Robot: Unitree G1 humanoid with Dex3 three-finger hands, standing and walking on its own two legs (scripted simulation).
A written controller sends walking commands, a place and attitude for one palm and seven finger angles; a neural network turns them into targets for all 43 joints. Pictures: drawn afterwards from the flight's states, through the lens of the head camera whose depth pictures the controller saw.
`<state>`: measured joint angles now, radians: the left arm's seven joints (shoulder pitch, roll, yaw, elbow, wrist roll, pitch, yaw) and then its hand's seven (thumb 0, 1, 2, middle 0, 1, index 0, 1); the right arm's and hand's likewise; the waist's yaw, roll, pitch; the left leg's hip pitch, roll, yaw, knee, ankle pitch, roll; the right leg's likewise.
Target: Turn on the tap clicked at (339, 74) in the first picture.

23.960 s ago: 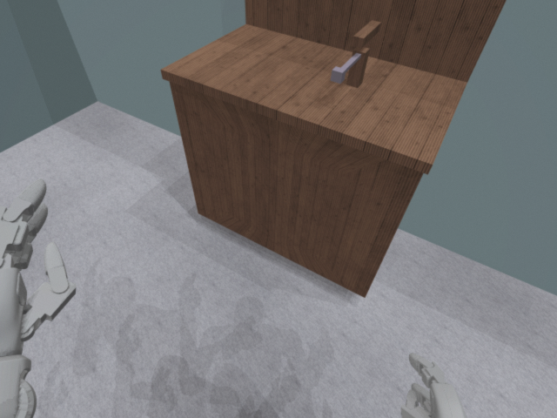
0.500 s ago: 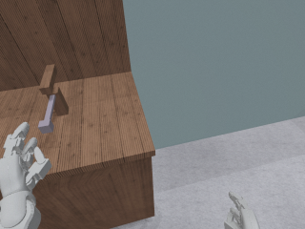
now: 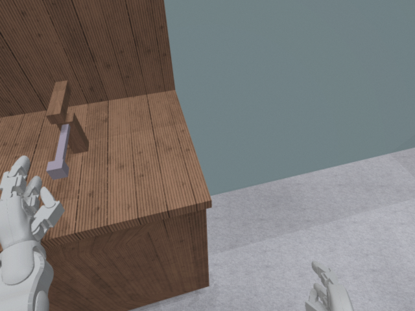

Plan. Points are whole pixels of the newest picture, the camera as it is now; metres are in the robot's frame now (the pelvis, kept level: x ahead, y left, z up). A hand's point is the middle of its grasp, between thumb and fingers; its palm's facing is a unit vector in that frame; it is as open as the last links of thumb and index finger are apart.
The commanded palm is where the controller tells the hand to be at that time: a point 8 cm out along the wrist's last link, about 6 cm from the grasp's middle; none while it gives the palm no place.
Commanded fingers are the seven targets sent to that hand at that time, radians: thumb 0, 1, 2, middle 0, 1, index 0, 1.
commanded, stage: reach beside the lever's end, fingers flat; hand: left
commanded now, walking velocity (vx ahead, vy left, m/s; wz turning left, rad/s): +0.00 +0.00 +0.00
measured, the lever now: (58, 169) +0.33 +0.34 +0.10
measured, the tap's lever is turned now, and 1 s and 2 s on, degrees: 0 0 3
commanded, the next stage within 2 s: push the lever round in 1.14 s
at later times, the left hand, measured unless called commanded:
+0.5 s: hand (50, 194) +0.28 +0.33 +0.09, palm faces +0.60 -0.80 -0.10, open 7.7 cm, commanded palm +0.23 +0.36 +0.10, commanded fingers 0.00 0.90 0.90 -0.15 -0.15 -0.15 -0.15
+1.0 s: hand (47, 193) +0.29 +0.35 +0.08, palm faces +0.59 -0.80 -0.10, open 7.8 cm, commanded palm +0.24 +0.38 +0.09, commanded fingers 0.00 0.90 0.90 -0.15 -0.15 -0.15 -0.15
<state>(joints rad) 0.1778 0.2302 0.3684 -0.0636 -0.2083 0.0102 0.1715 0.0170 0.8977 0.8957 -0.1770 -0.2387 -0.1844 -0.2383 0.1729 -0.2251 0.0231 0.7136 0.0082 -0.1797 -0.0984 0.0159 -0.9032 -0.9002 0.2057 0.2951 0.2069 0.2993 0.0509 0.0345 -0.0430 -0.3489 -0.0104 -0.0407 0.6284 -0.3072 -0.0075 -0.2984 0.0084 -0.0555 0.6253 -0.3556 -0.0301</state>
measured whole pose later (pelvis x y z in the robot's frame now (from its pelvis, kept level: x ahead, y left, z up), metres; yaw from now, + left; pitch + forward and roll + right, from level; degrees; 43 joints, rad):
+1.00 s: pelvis +0.00 +0.01 -0.01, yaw +0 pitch +6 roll -1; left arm -0.02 0.34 0.53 0.32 -0.21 -0.15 0.05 0.02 0.90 0.90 -0.15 -0.15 -0.16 -0.15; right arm 0.24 -0.25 0.00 0.71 0.02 -0.15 -0.09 0.01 -0.90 -0.90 0.21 0.29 0.21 0.30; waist 0.02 0.03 -0.07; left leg -0.48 0.00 -0.04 0.72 -0.35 0.00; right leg -0.41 0.02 -0.05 0.68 -0.38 -0.02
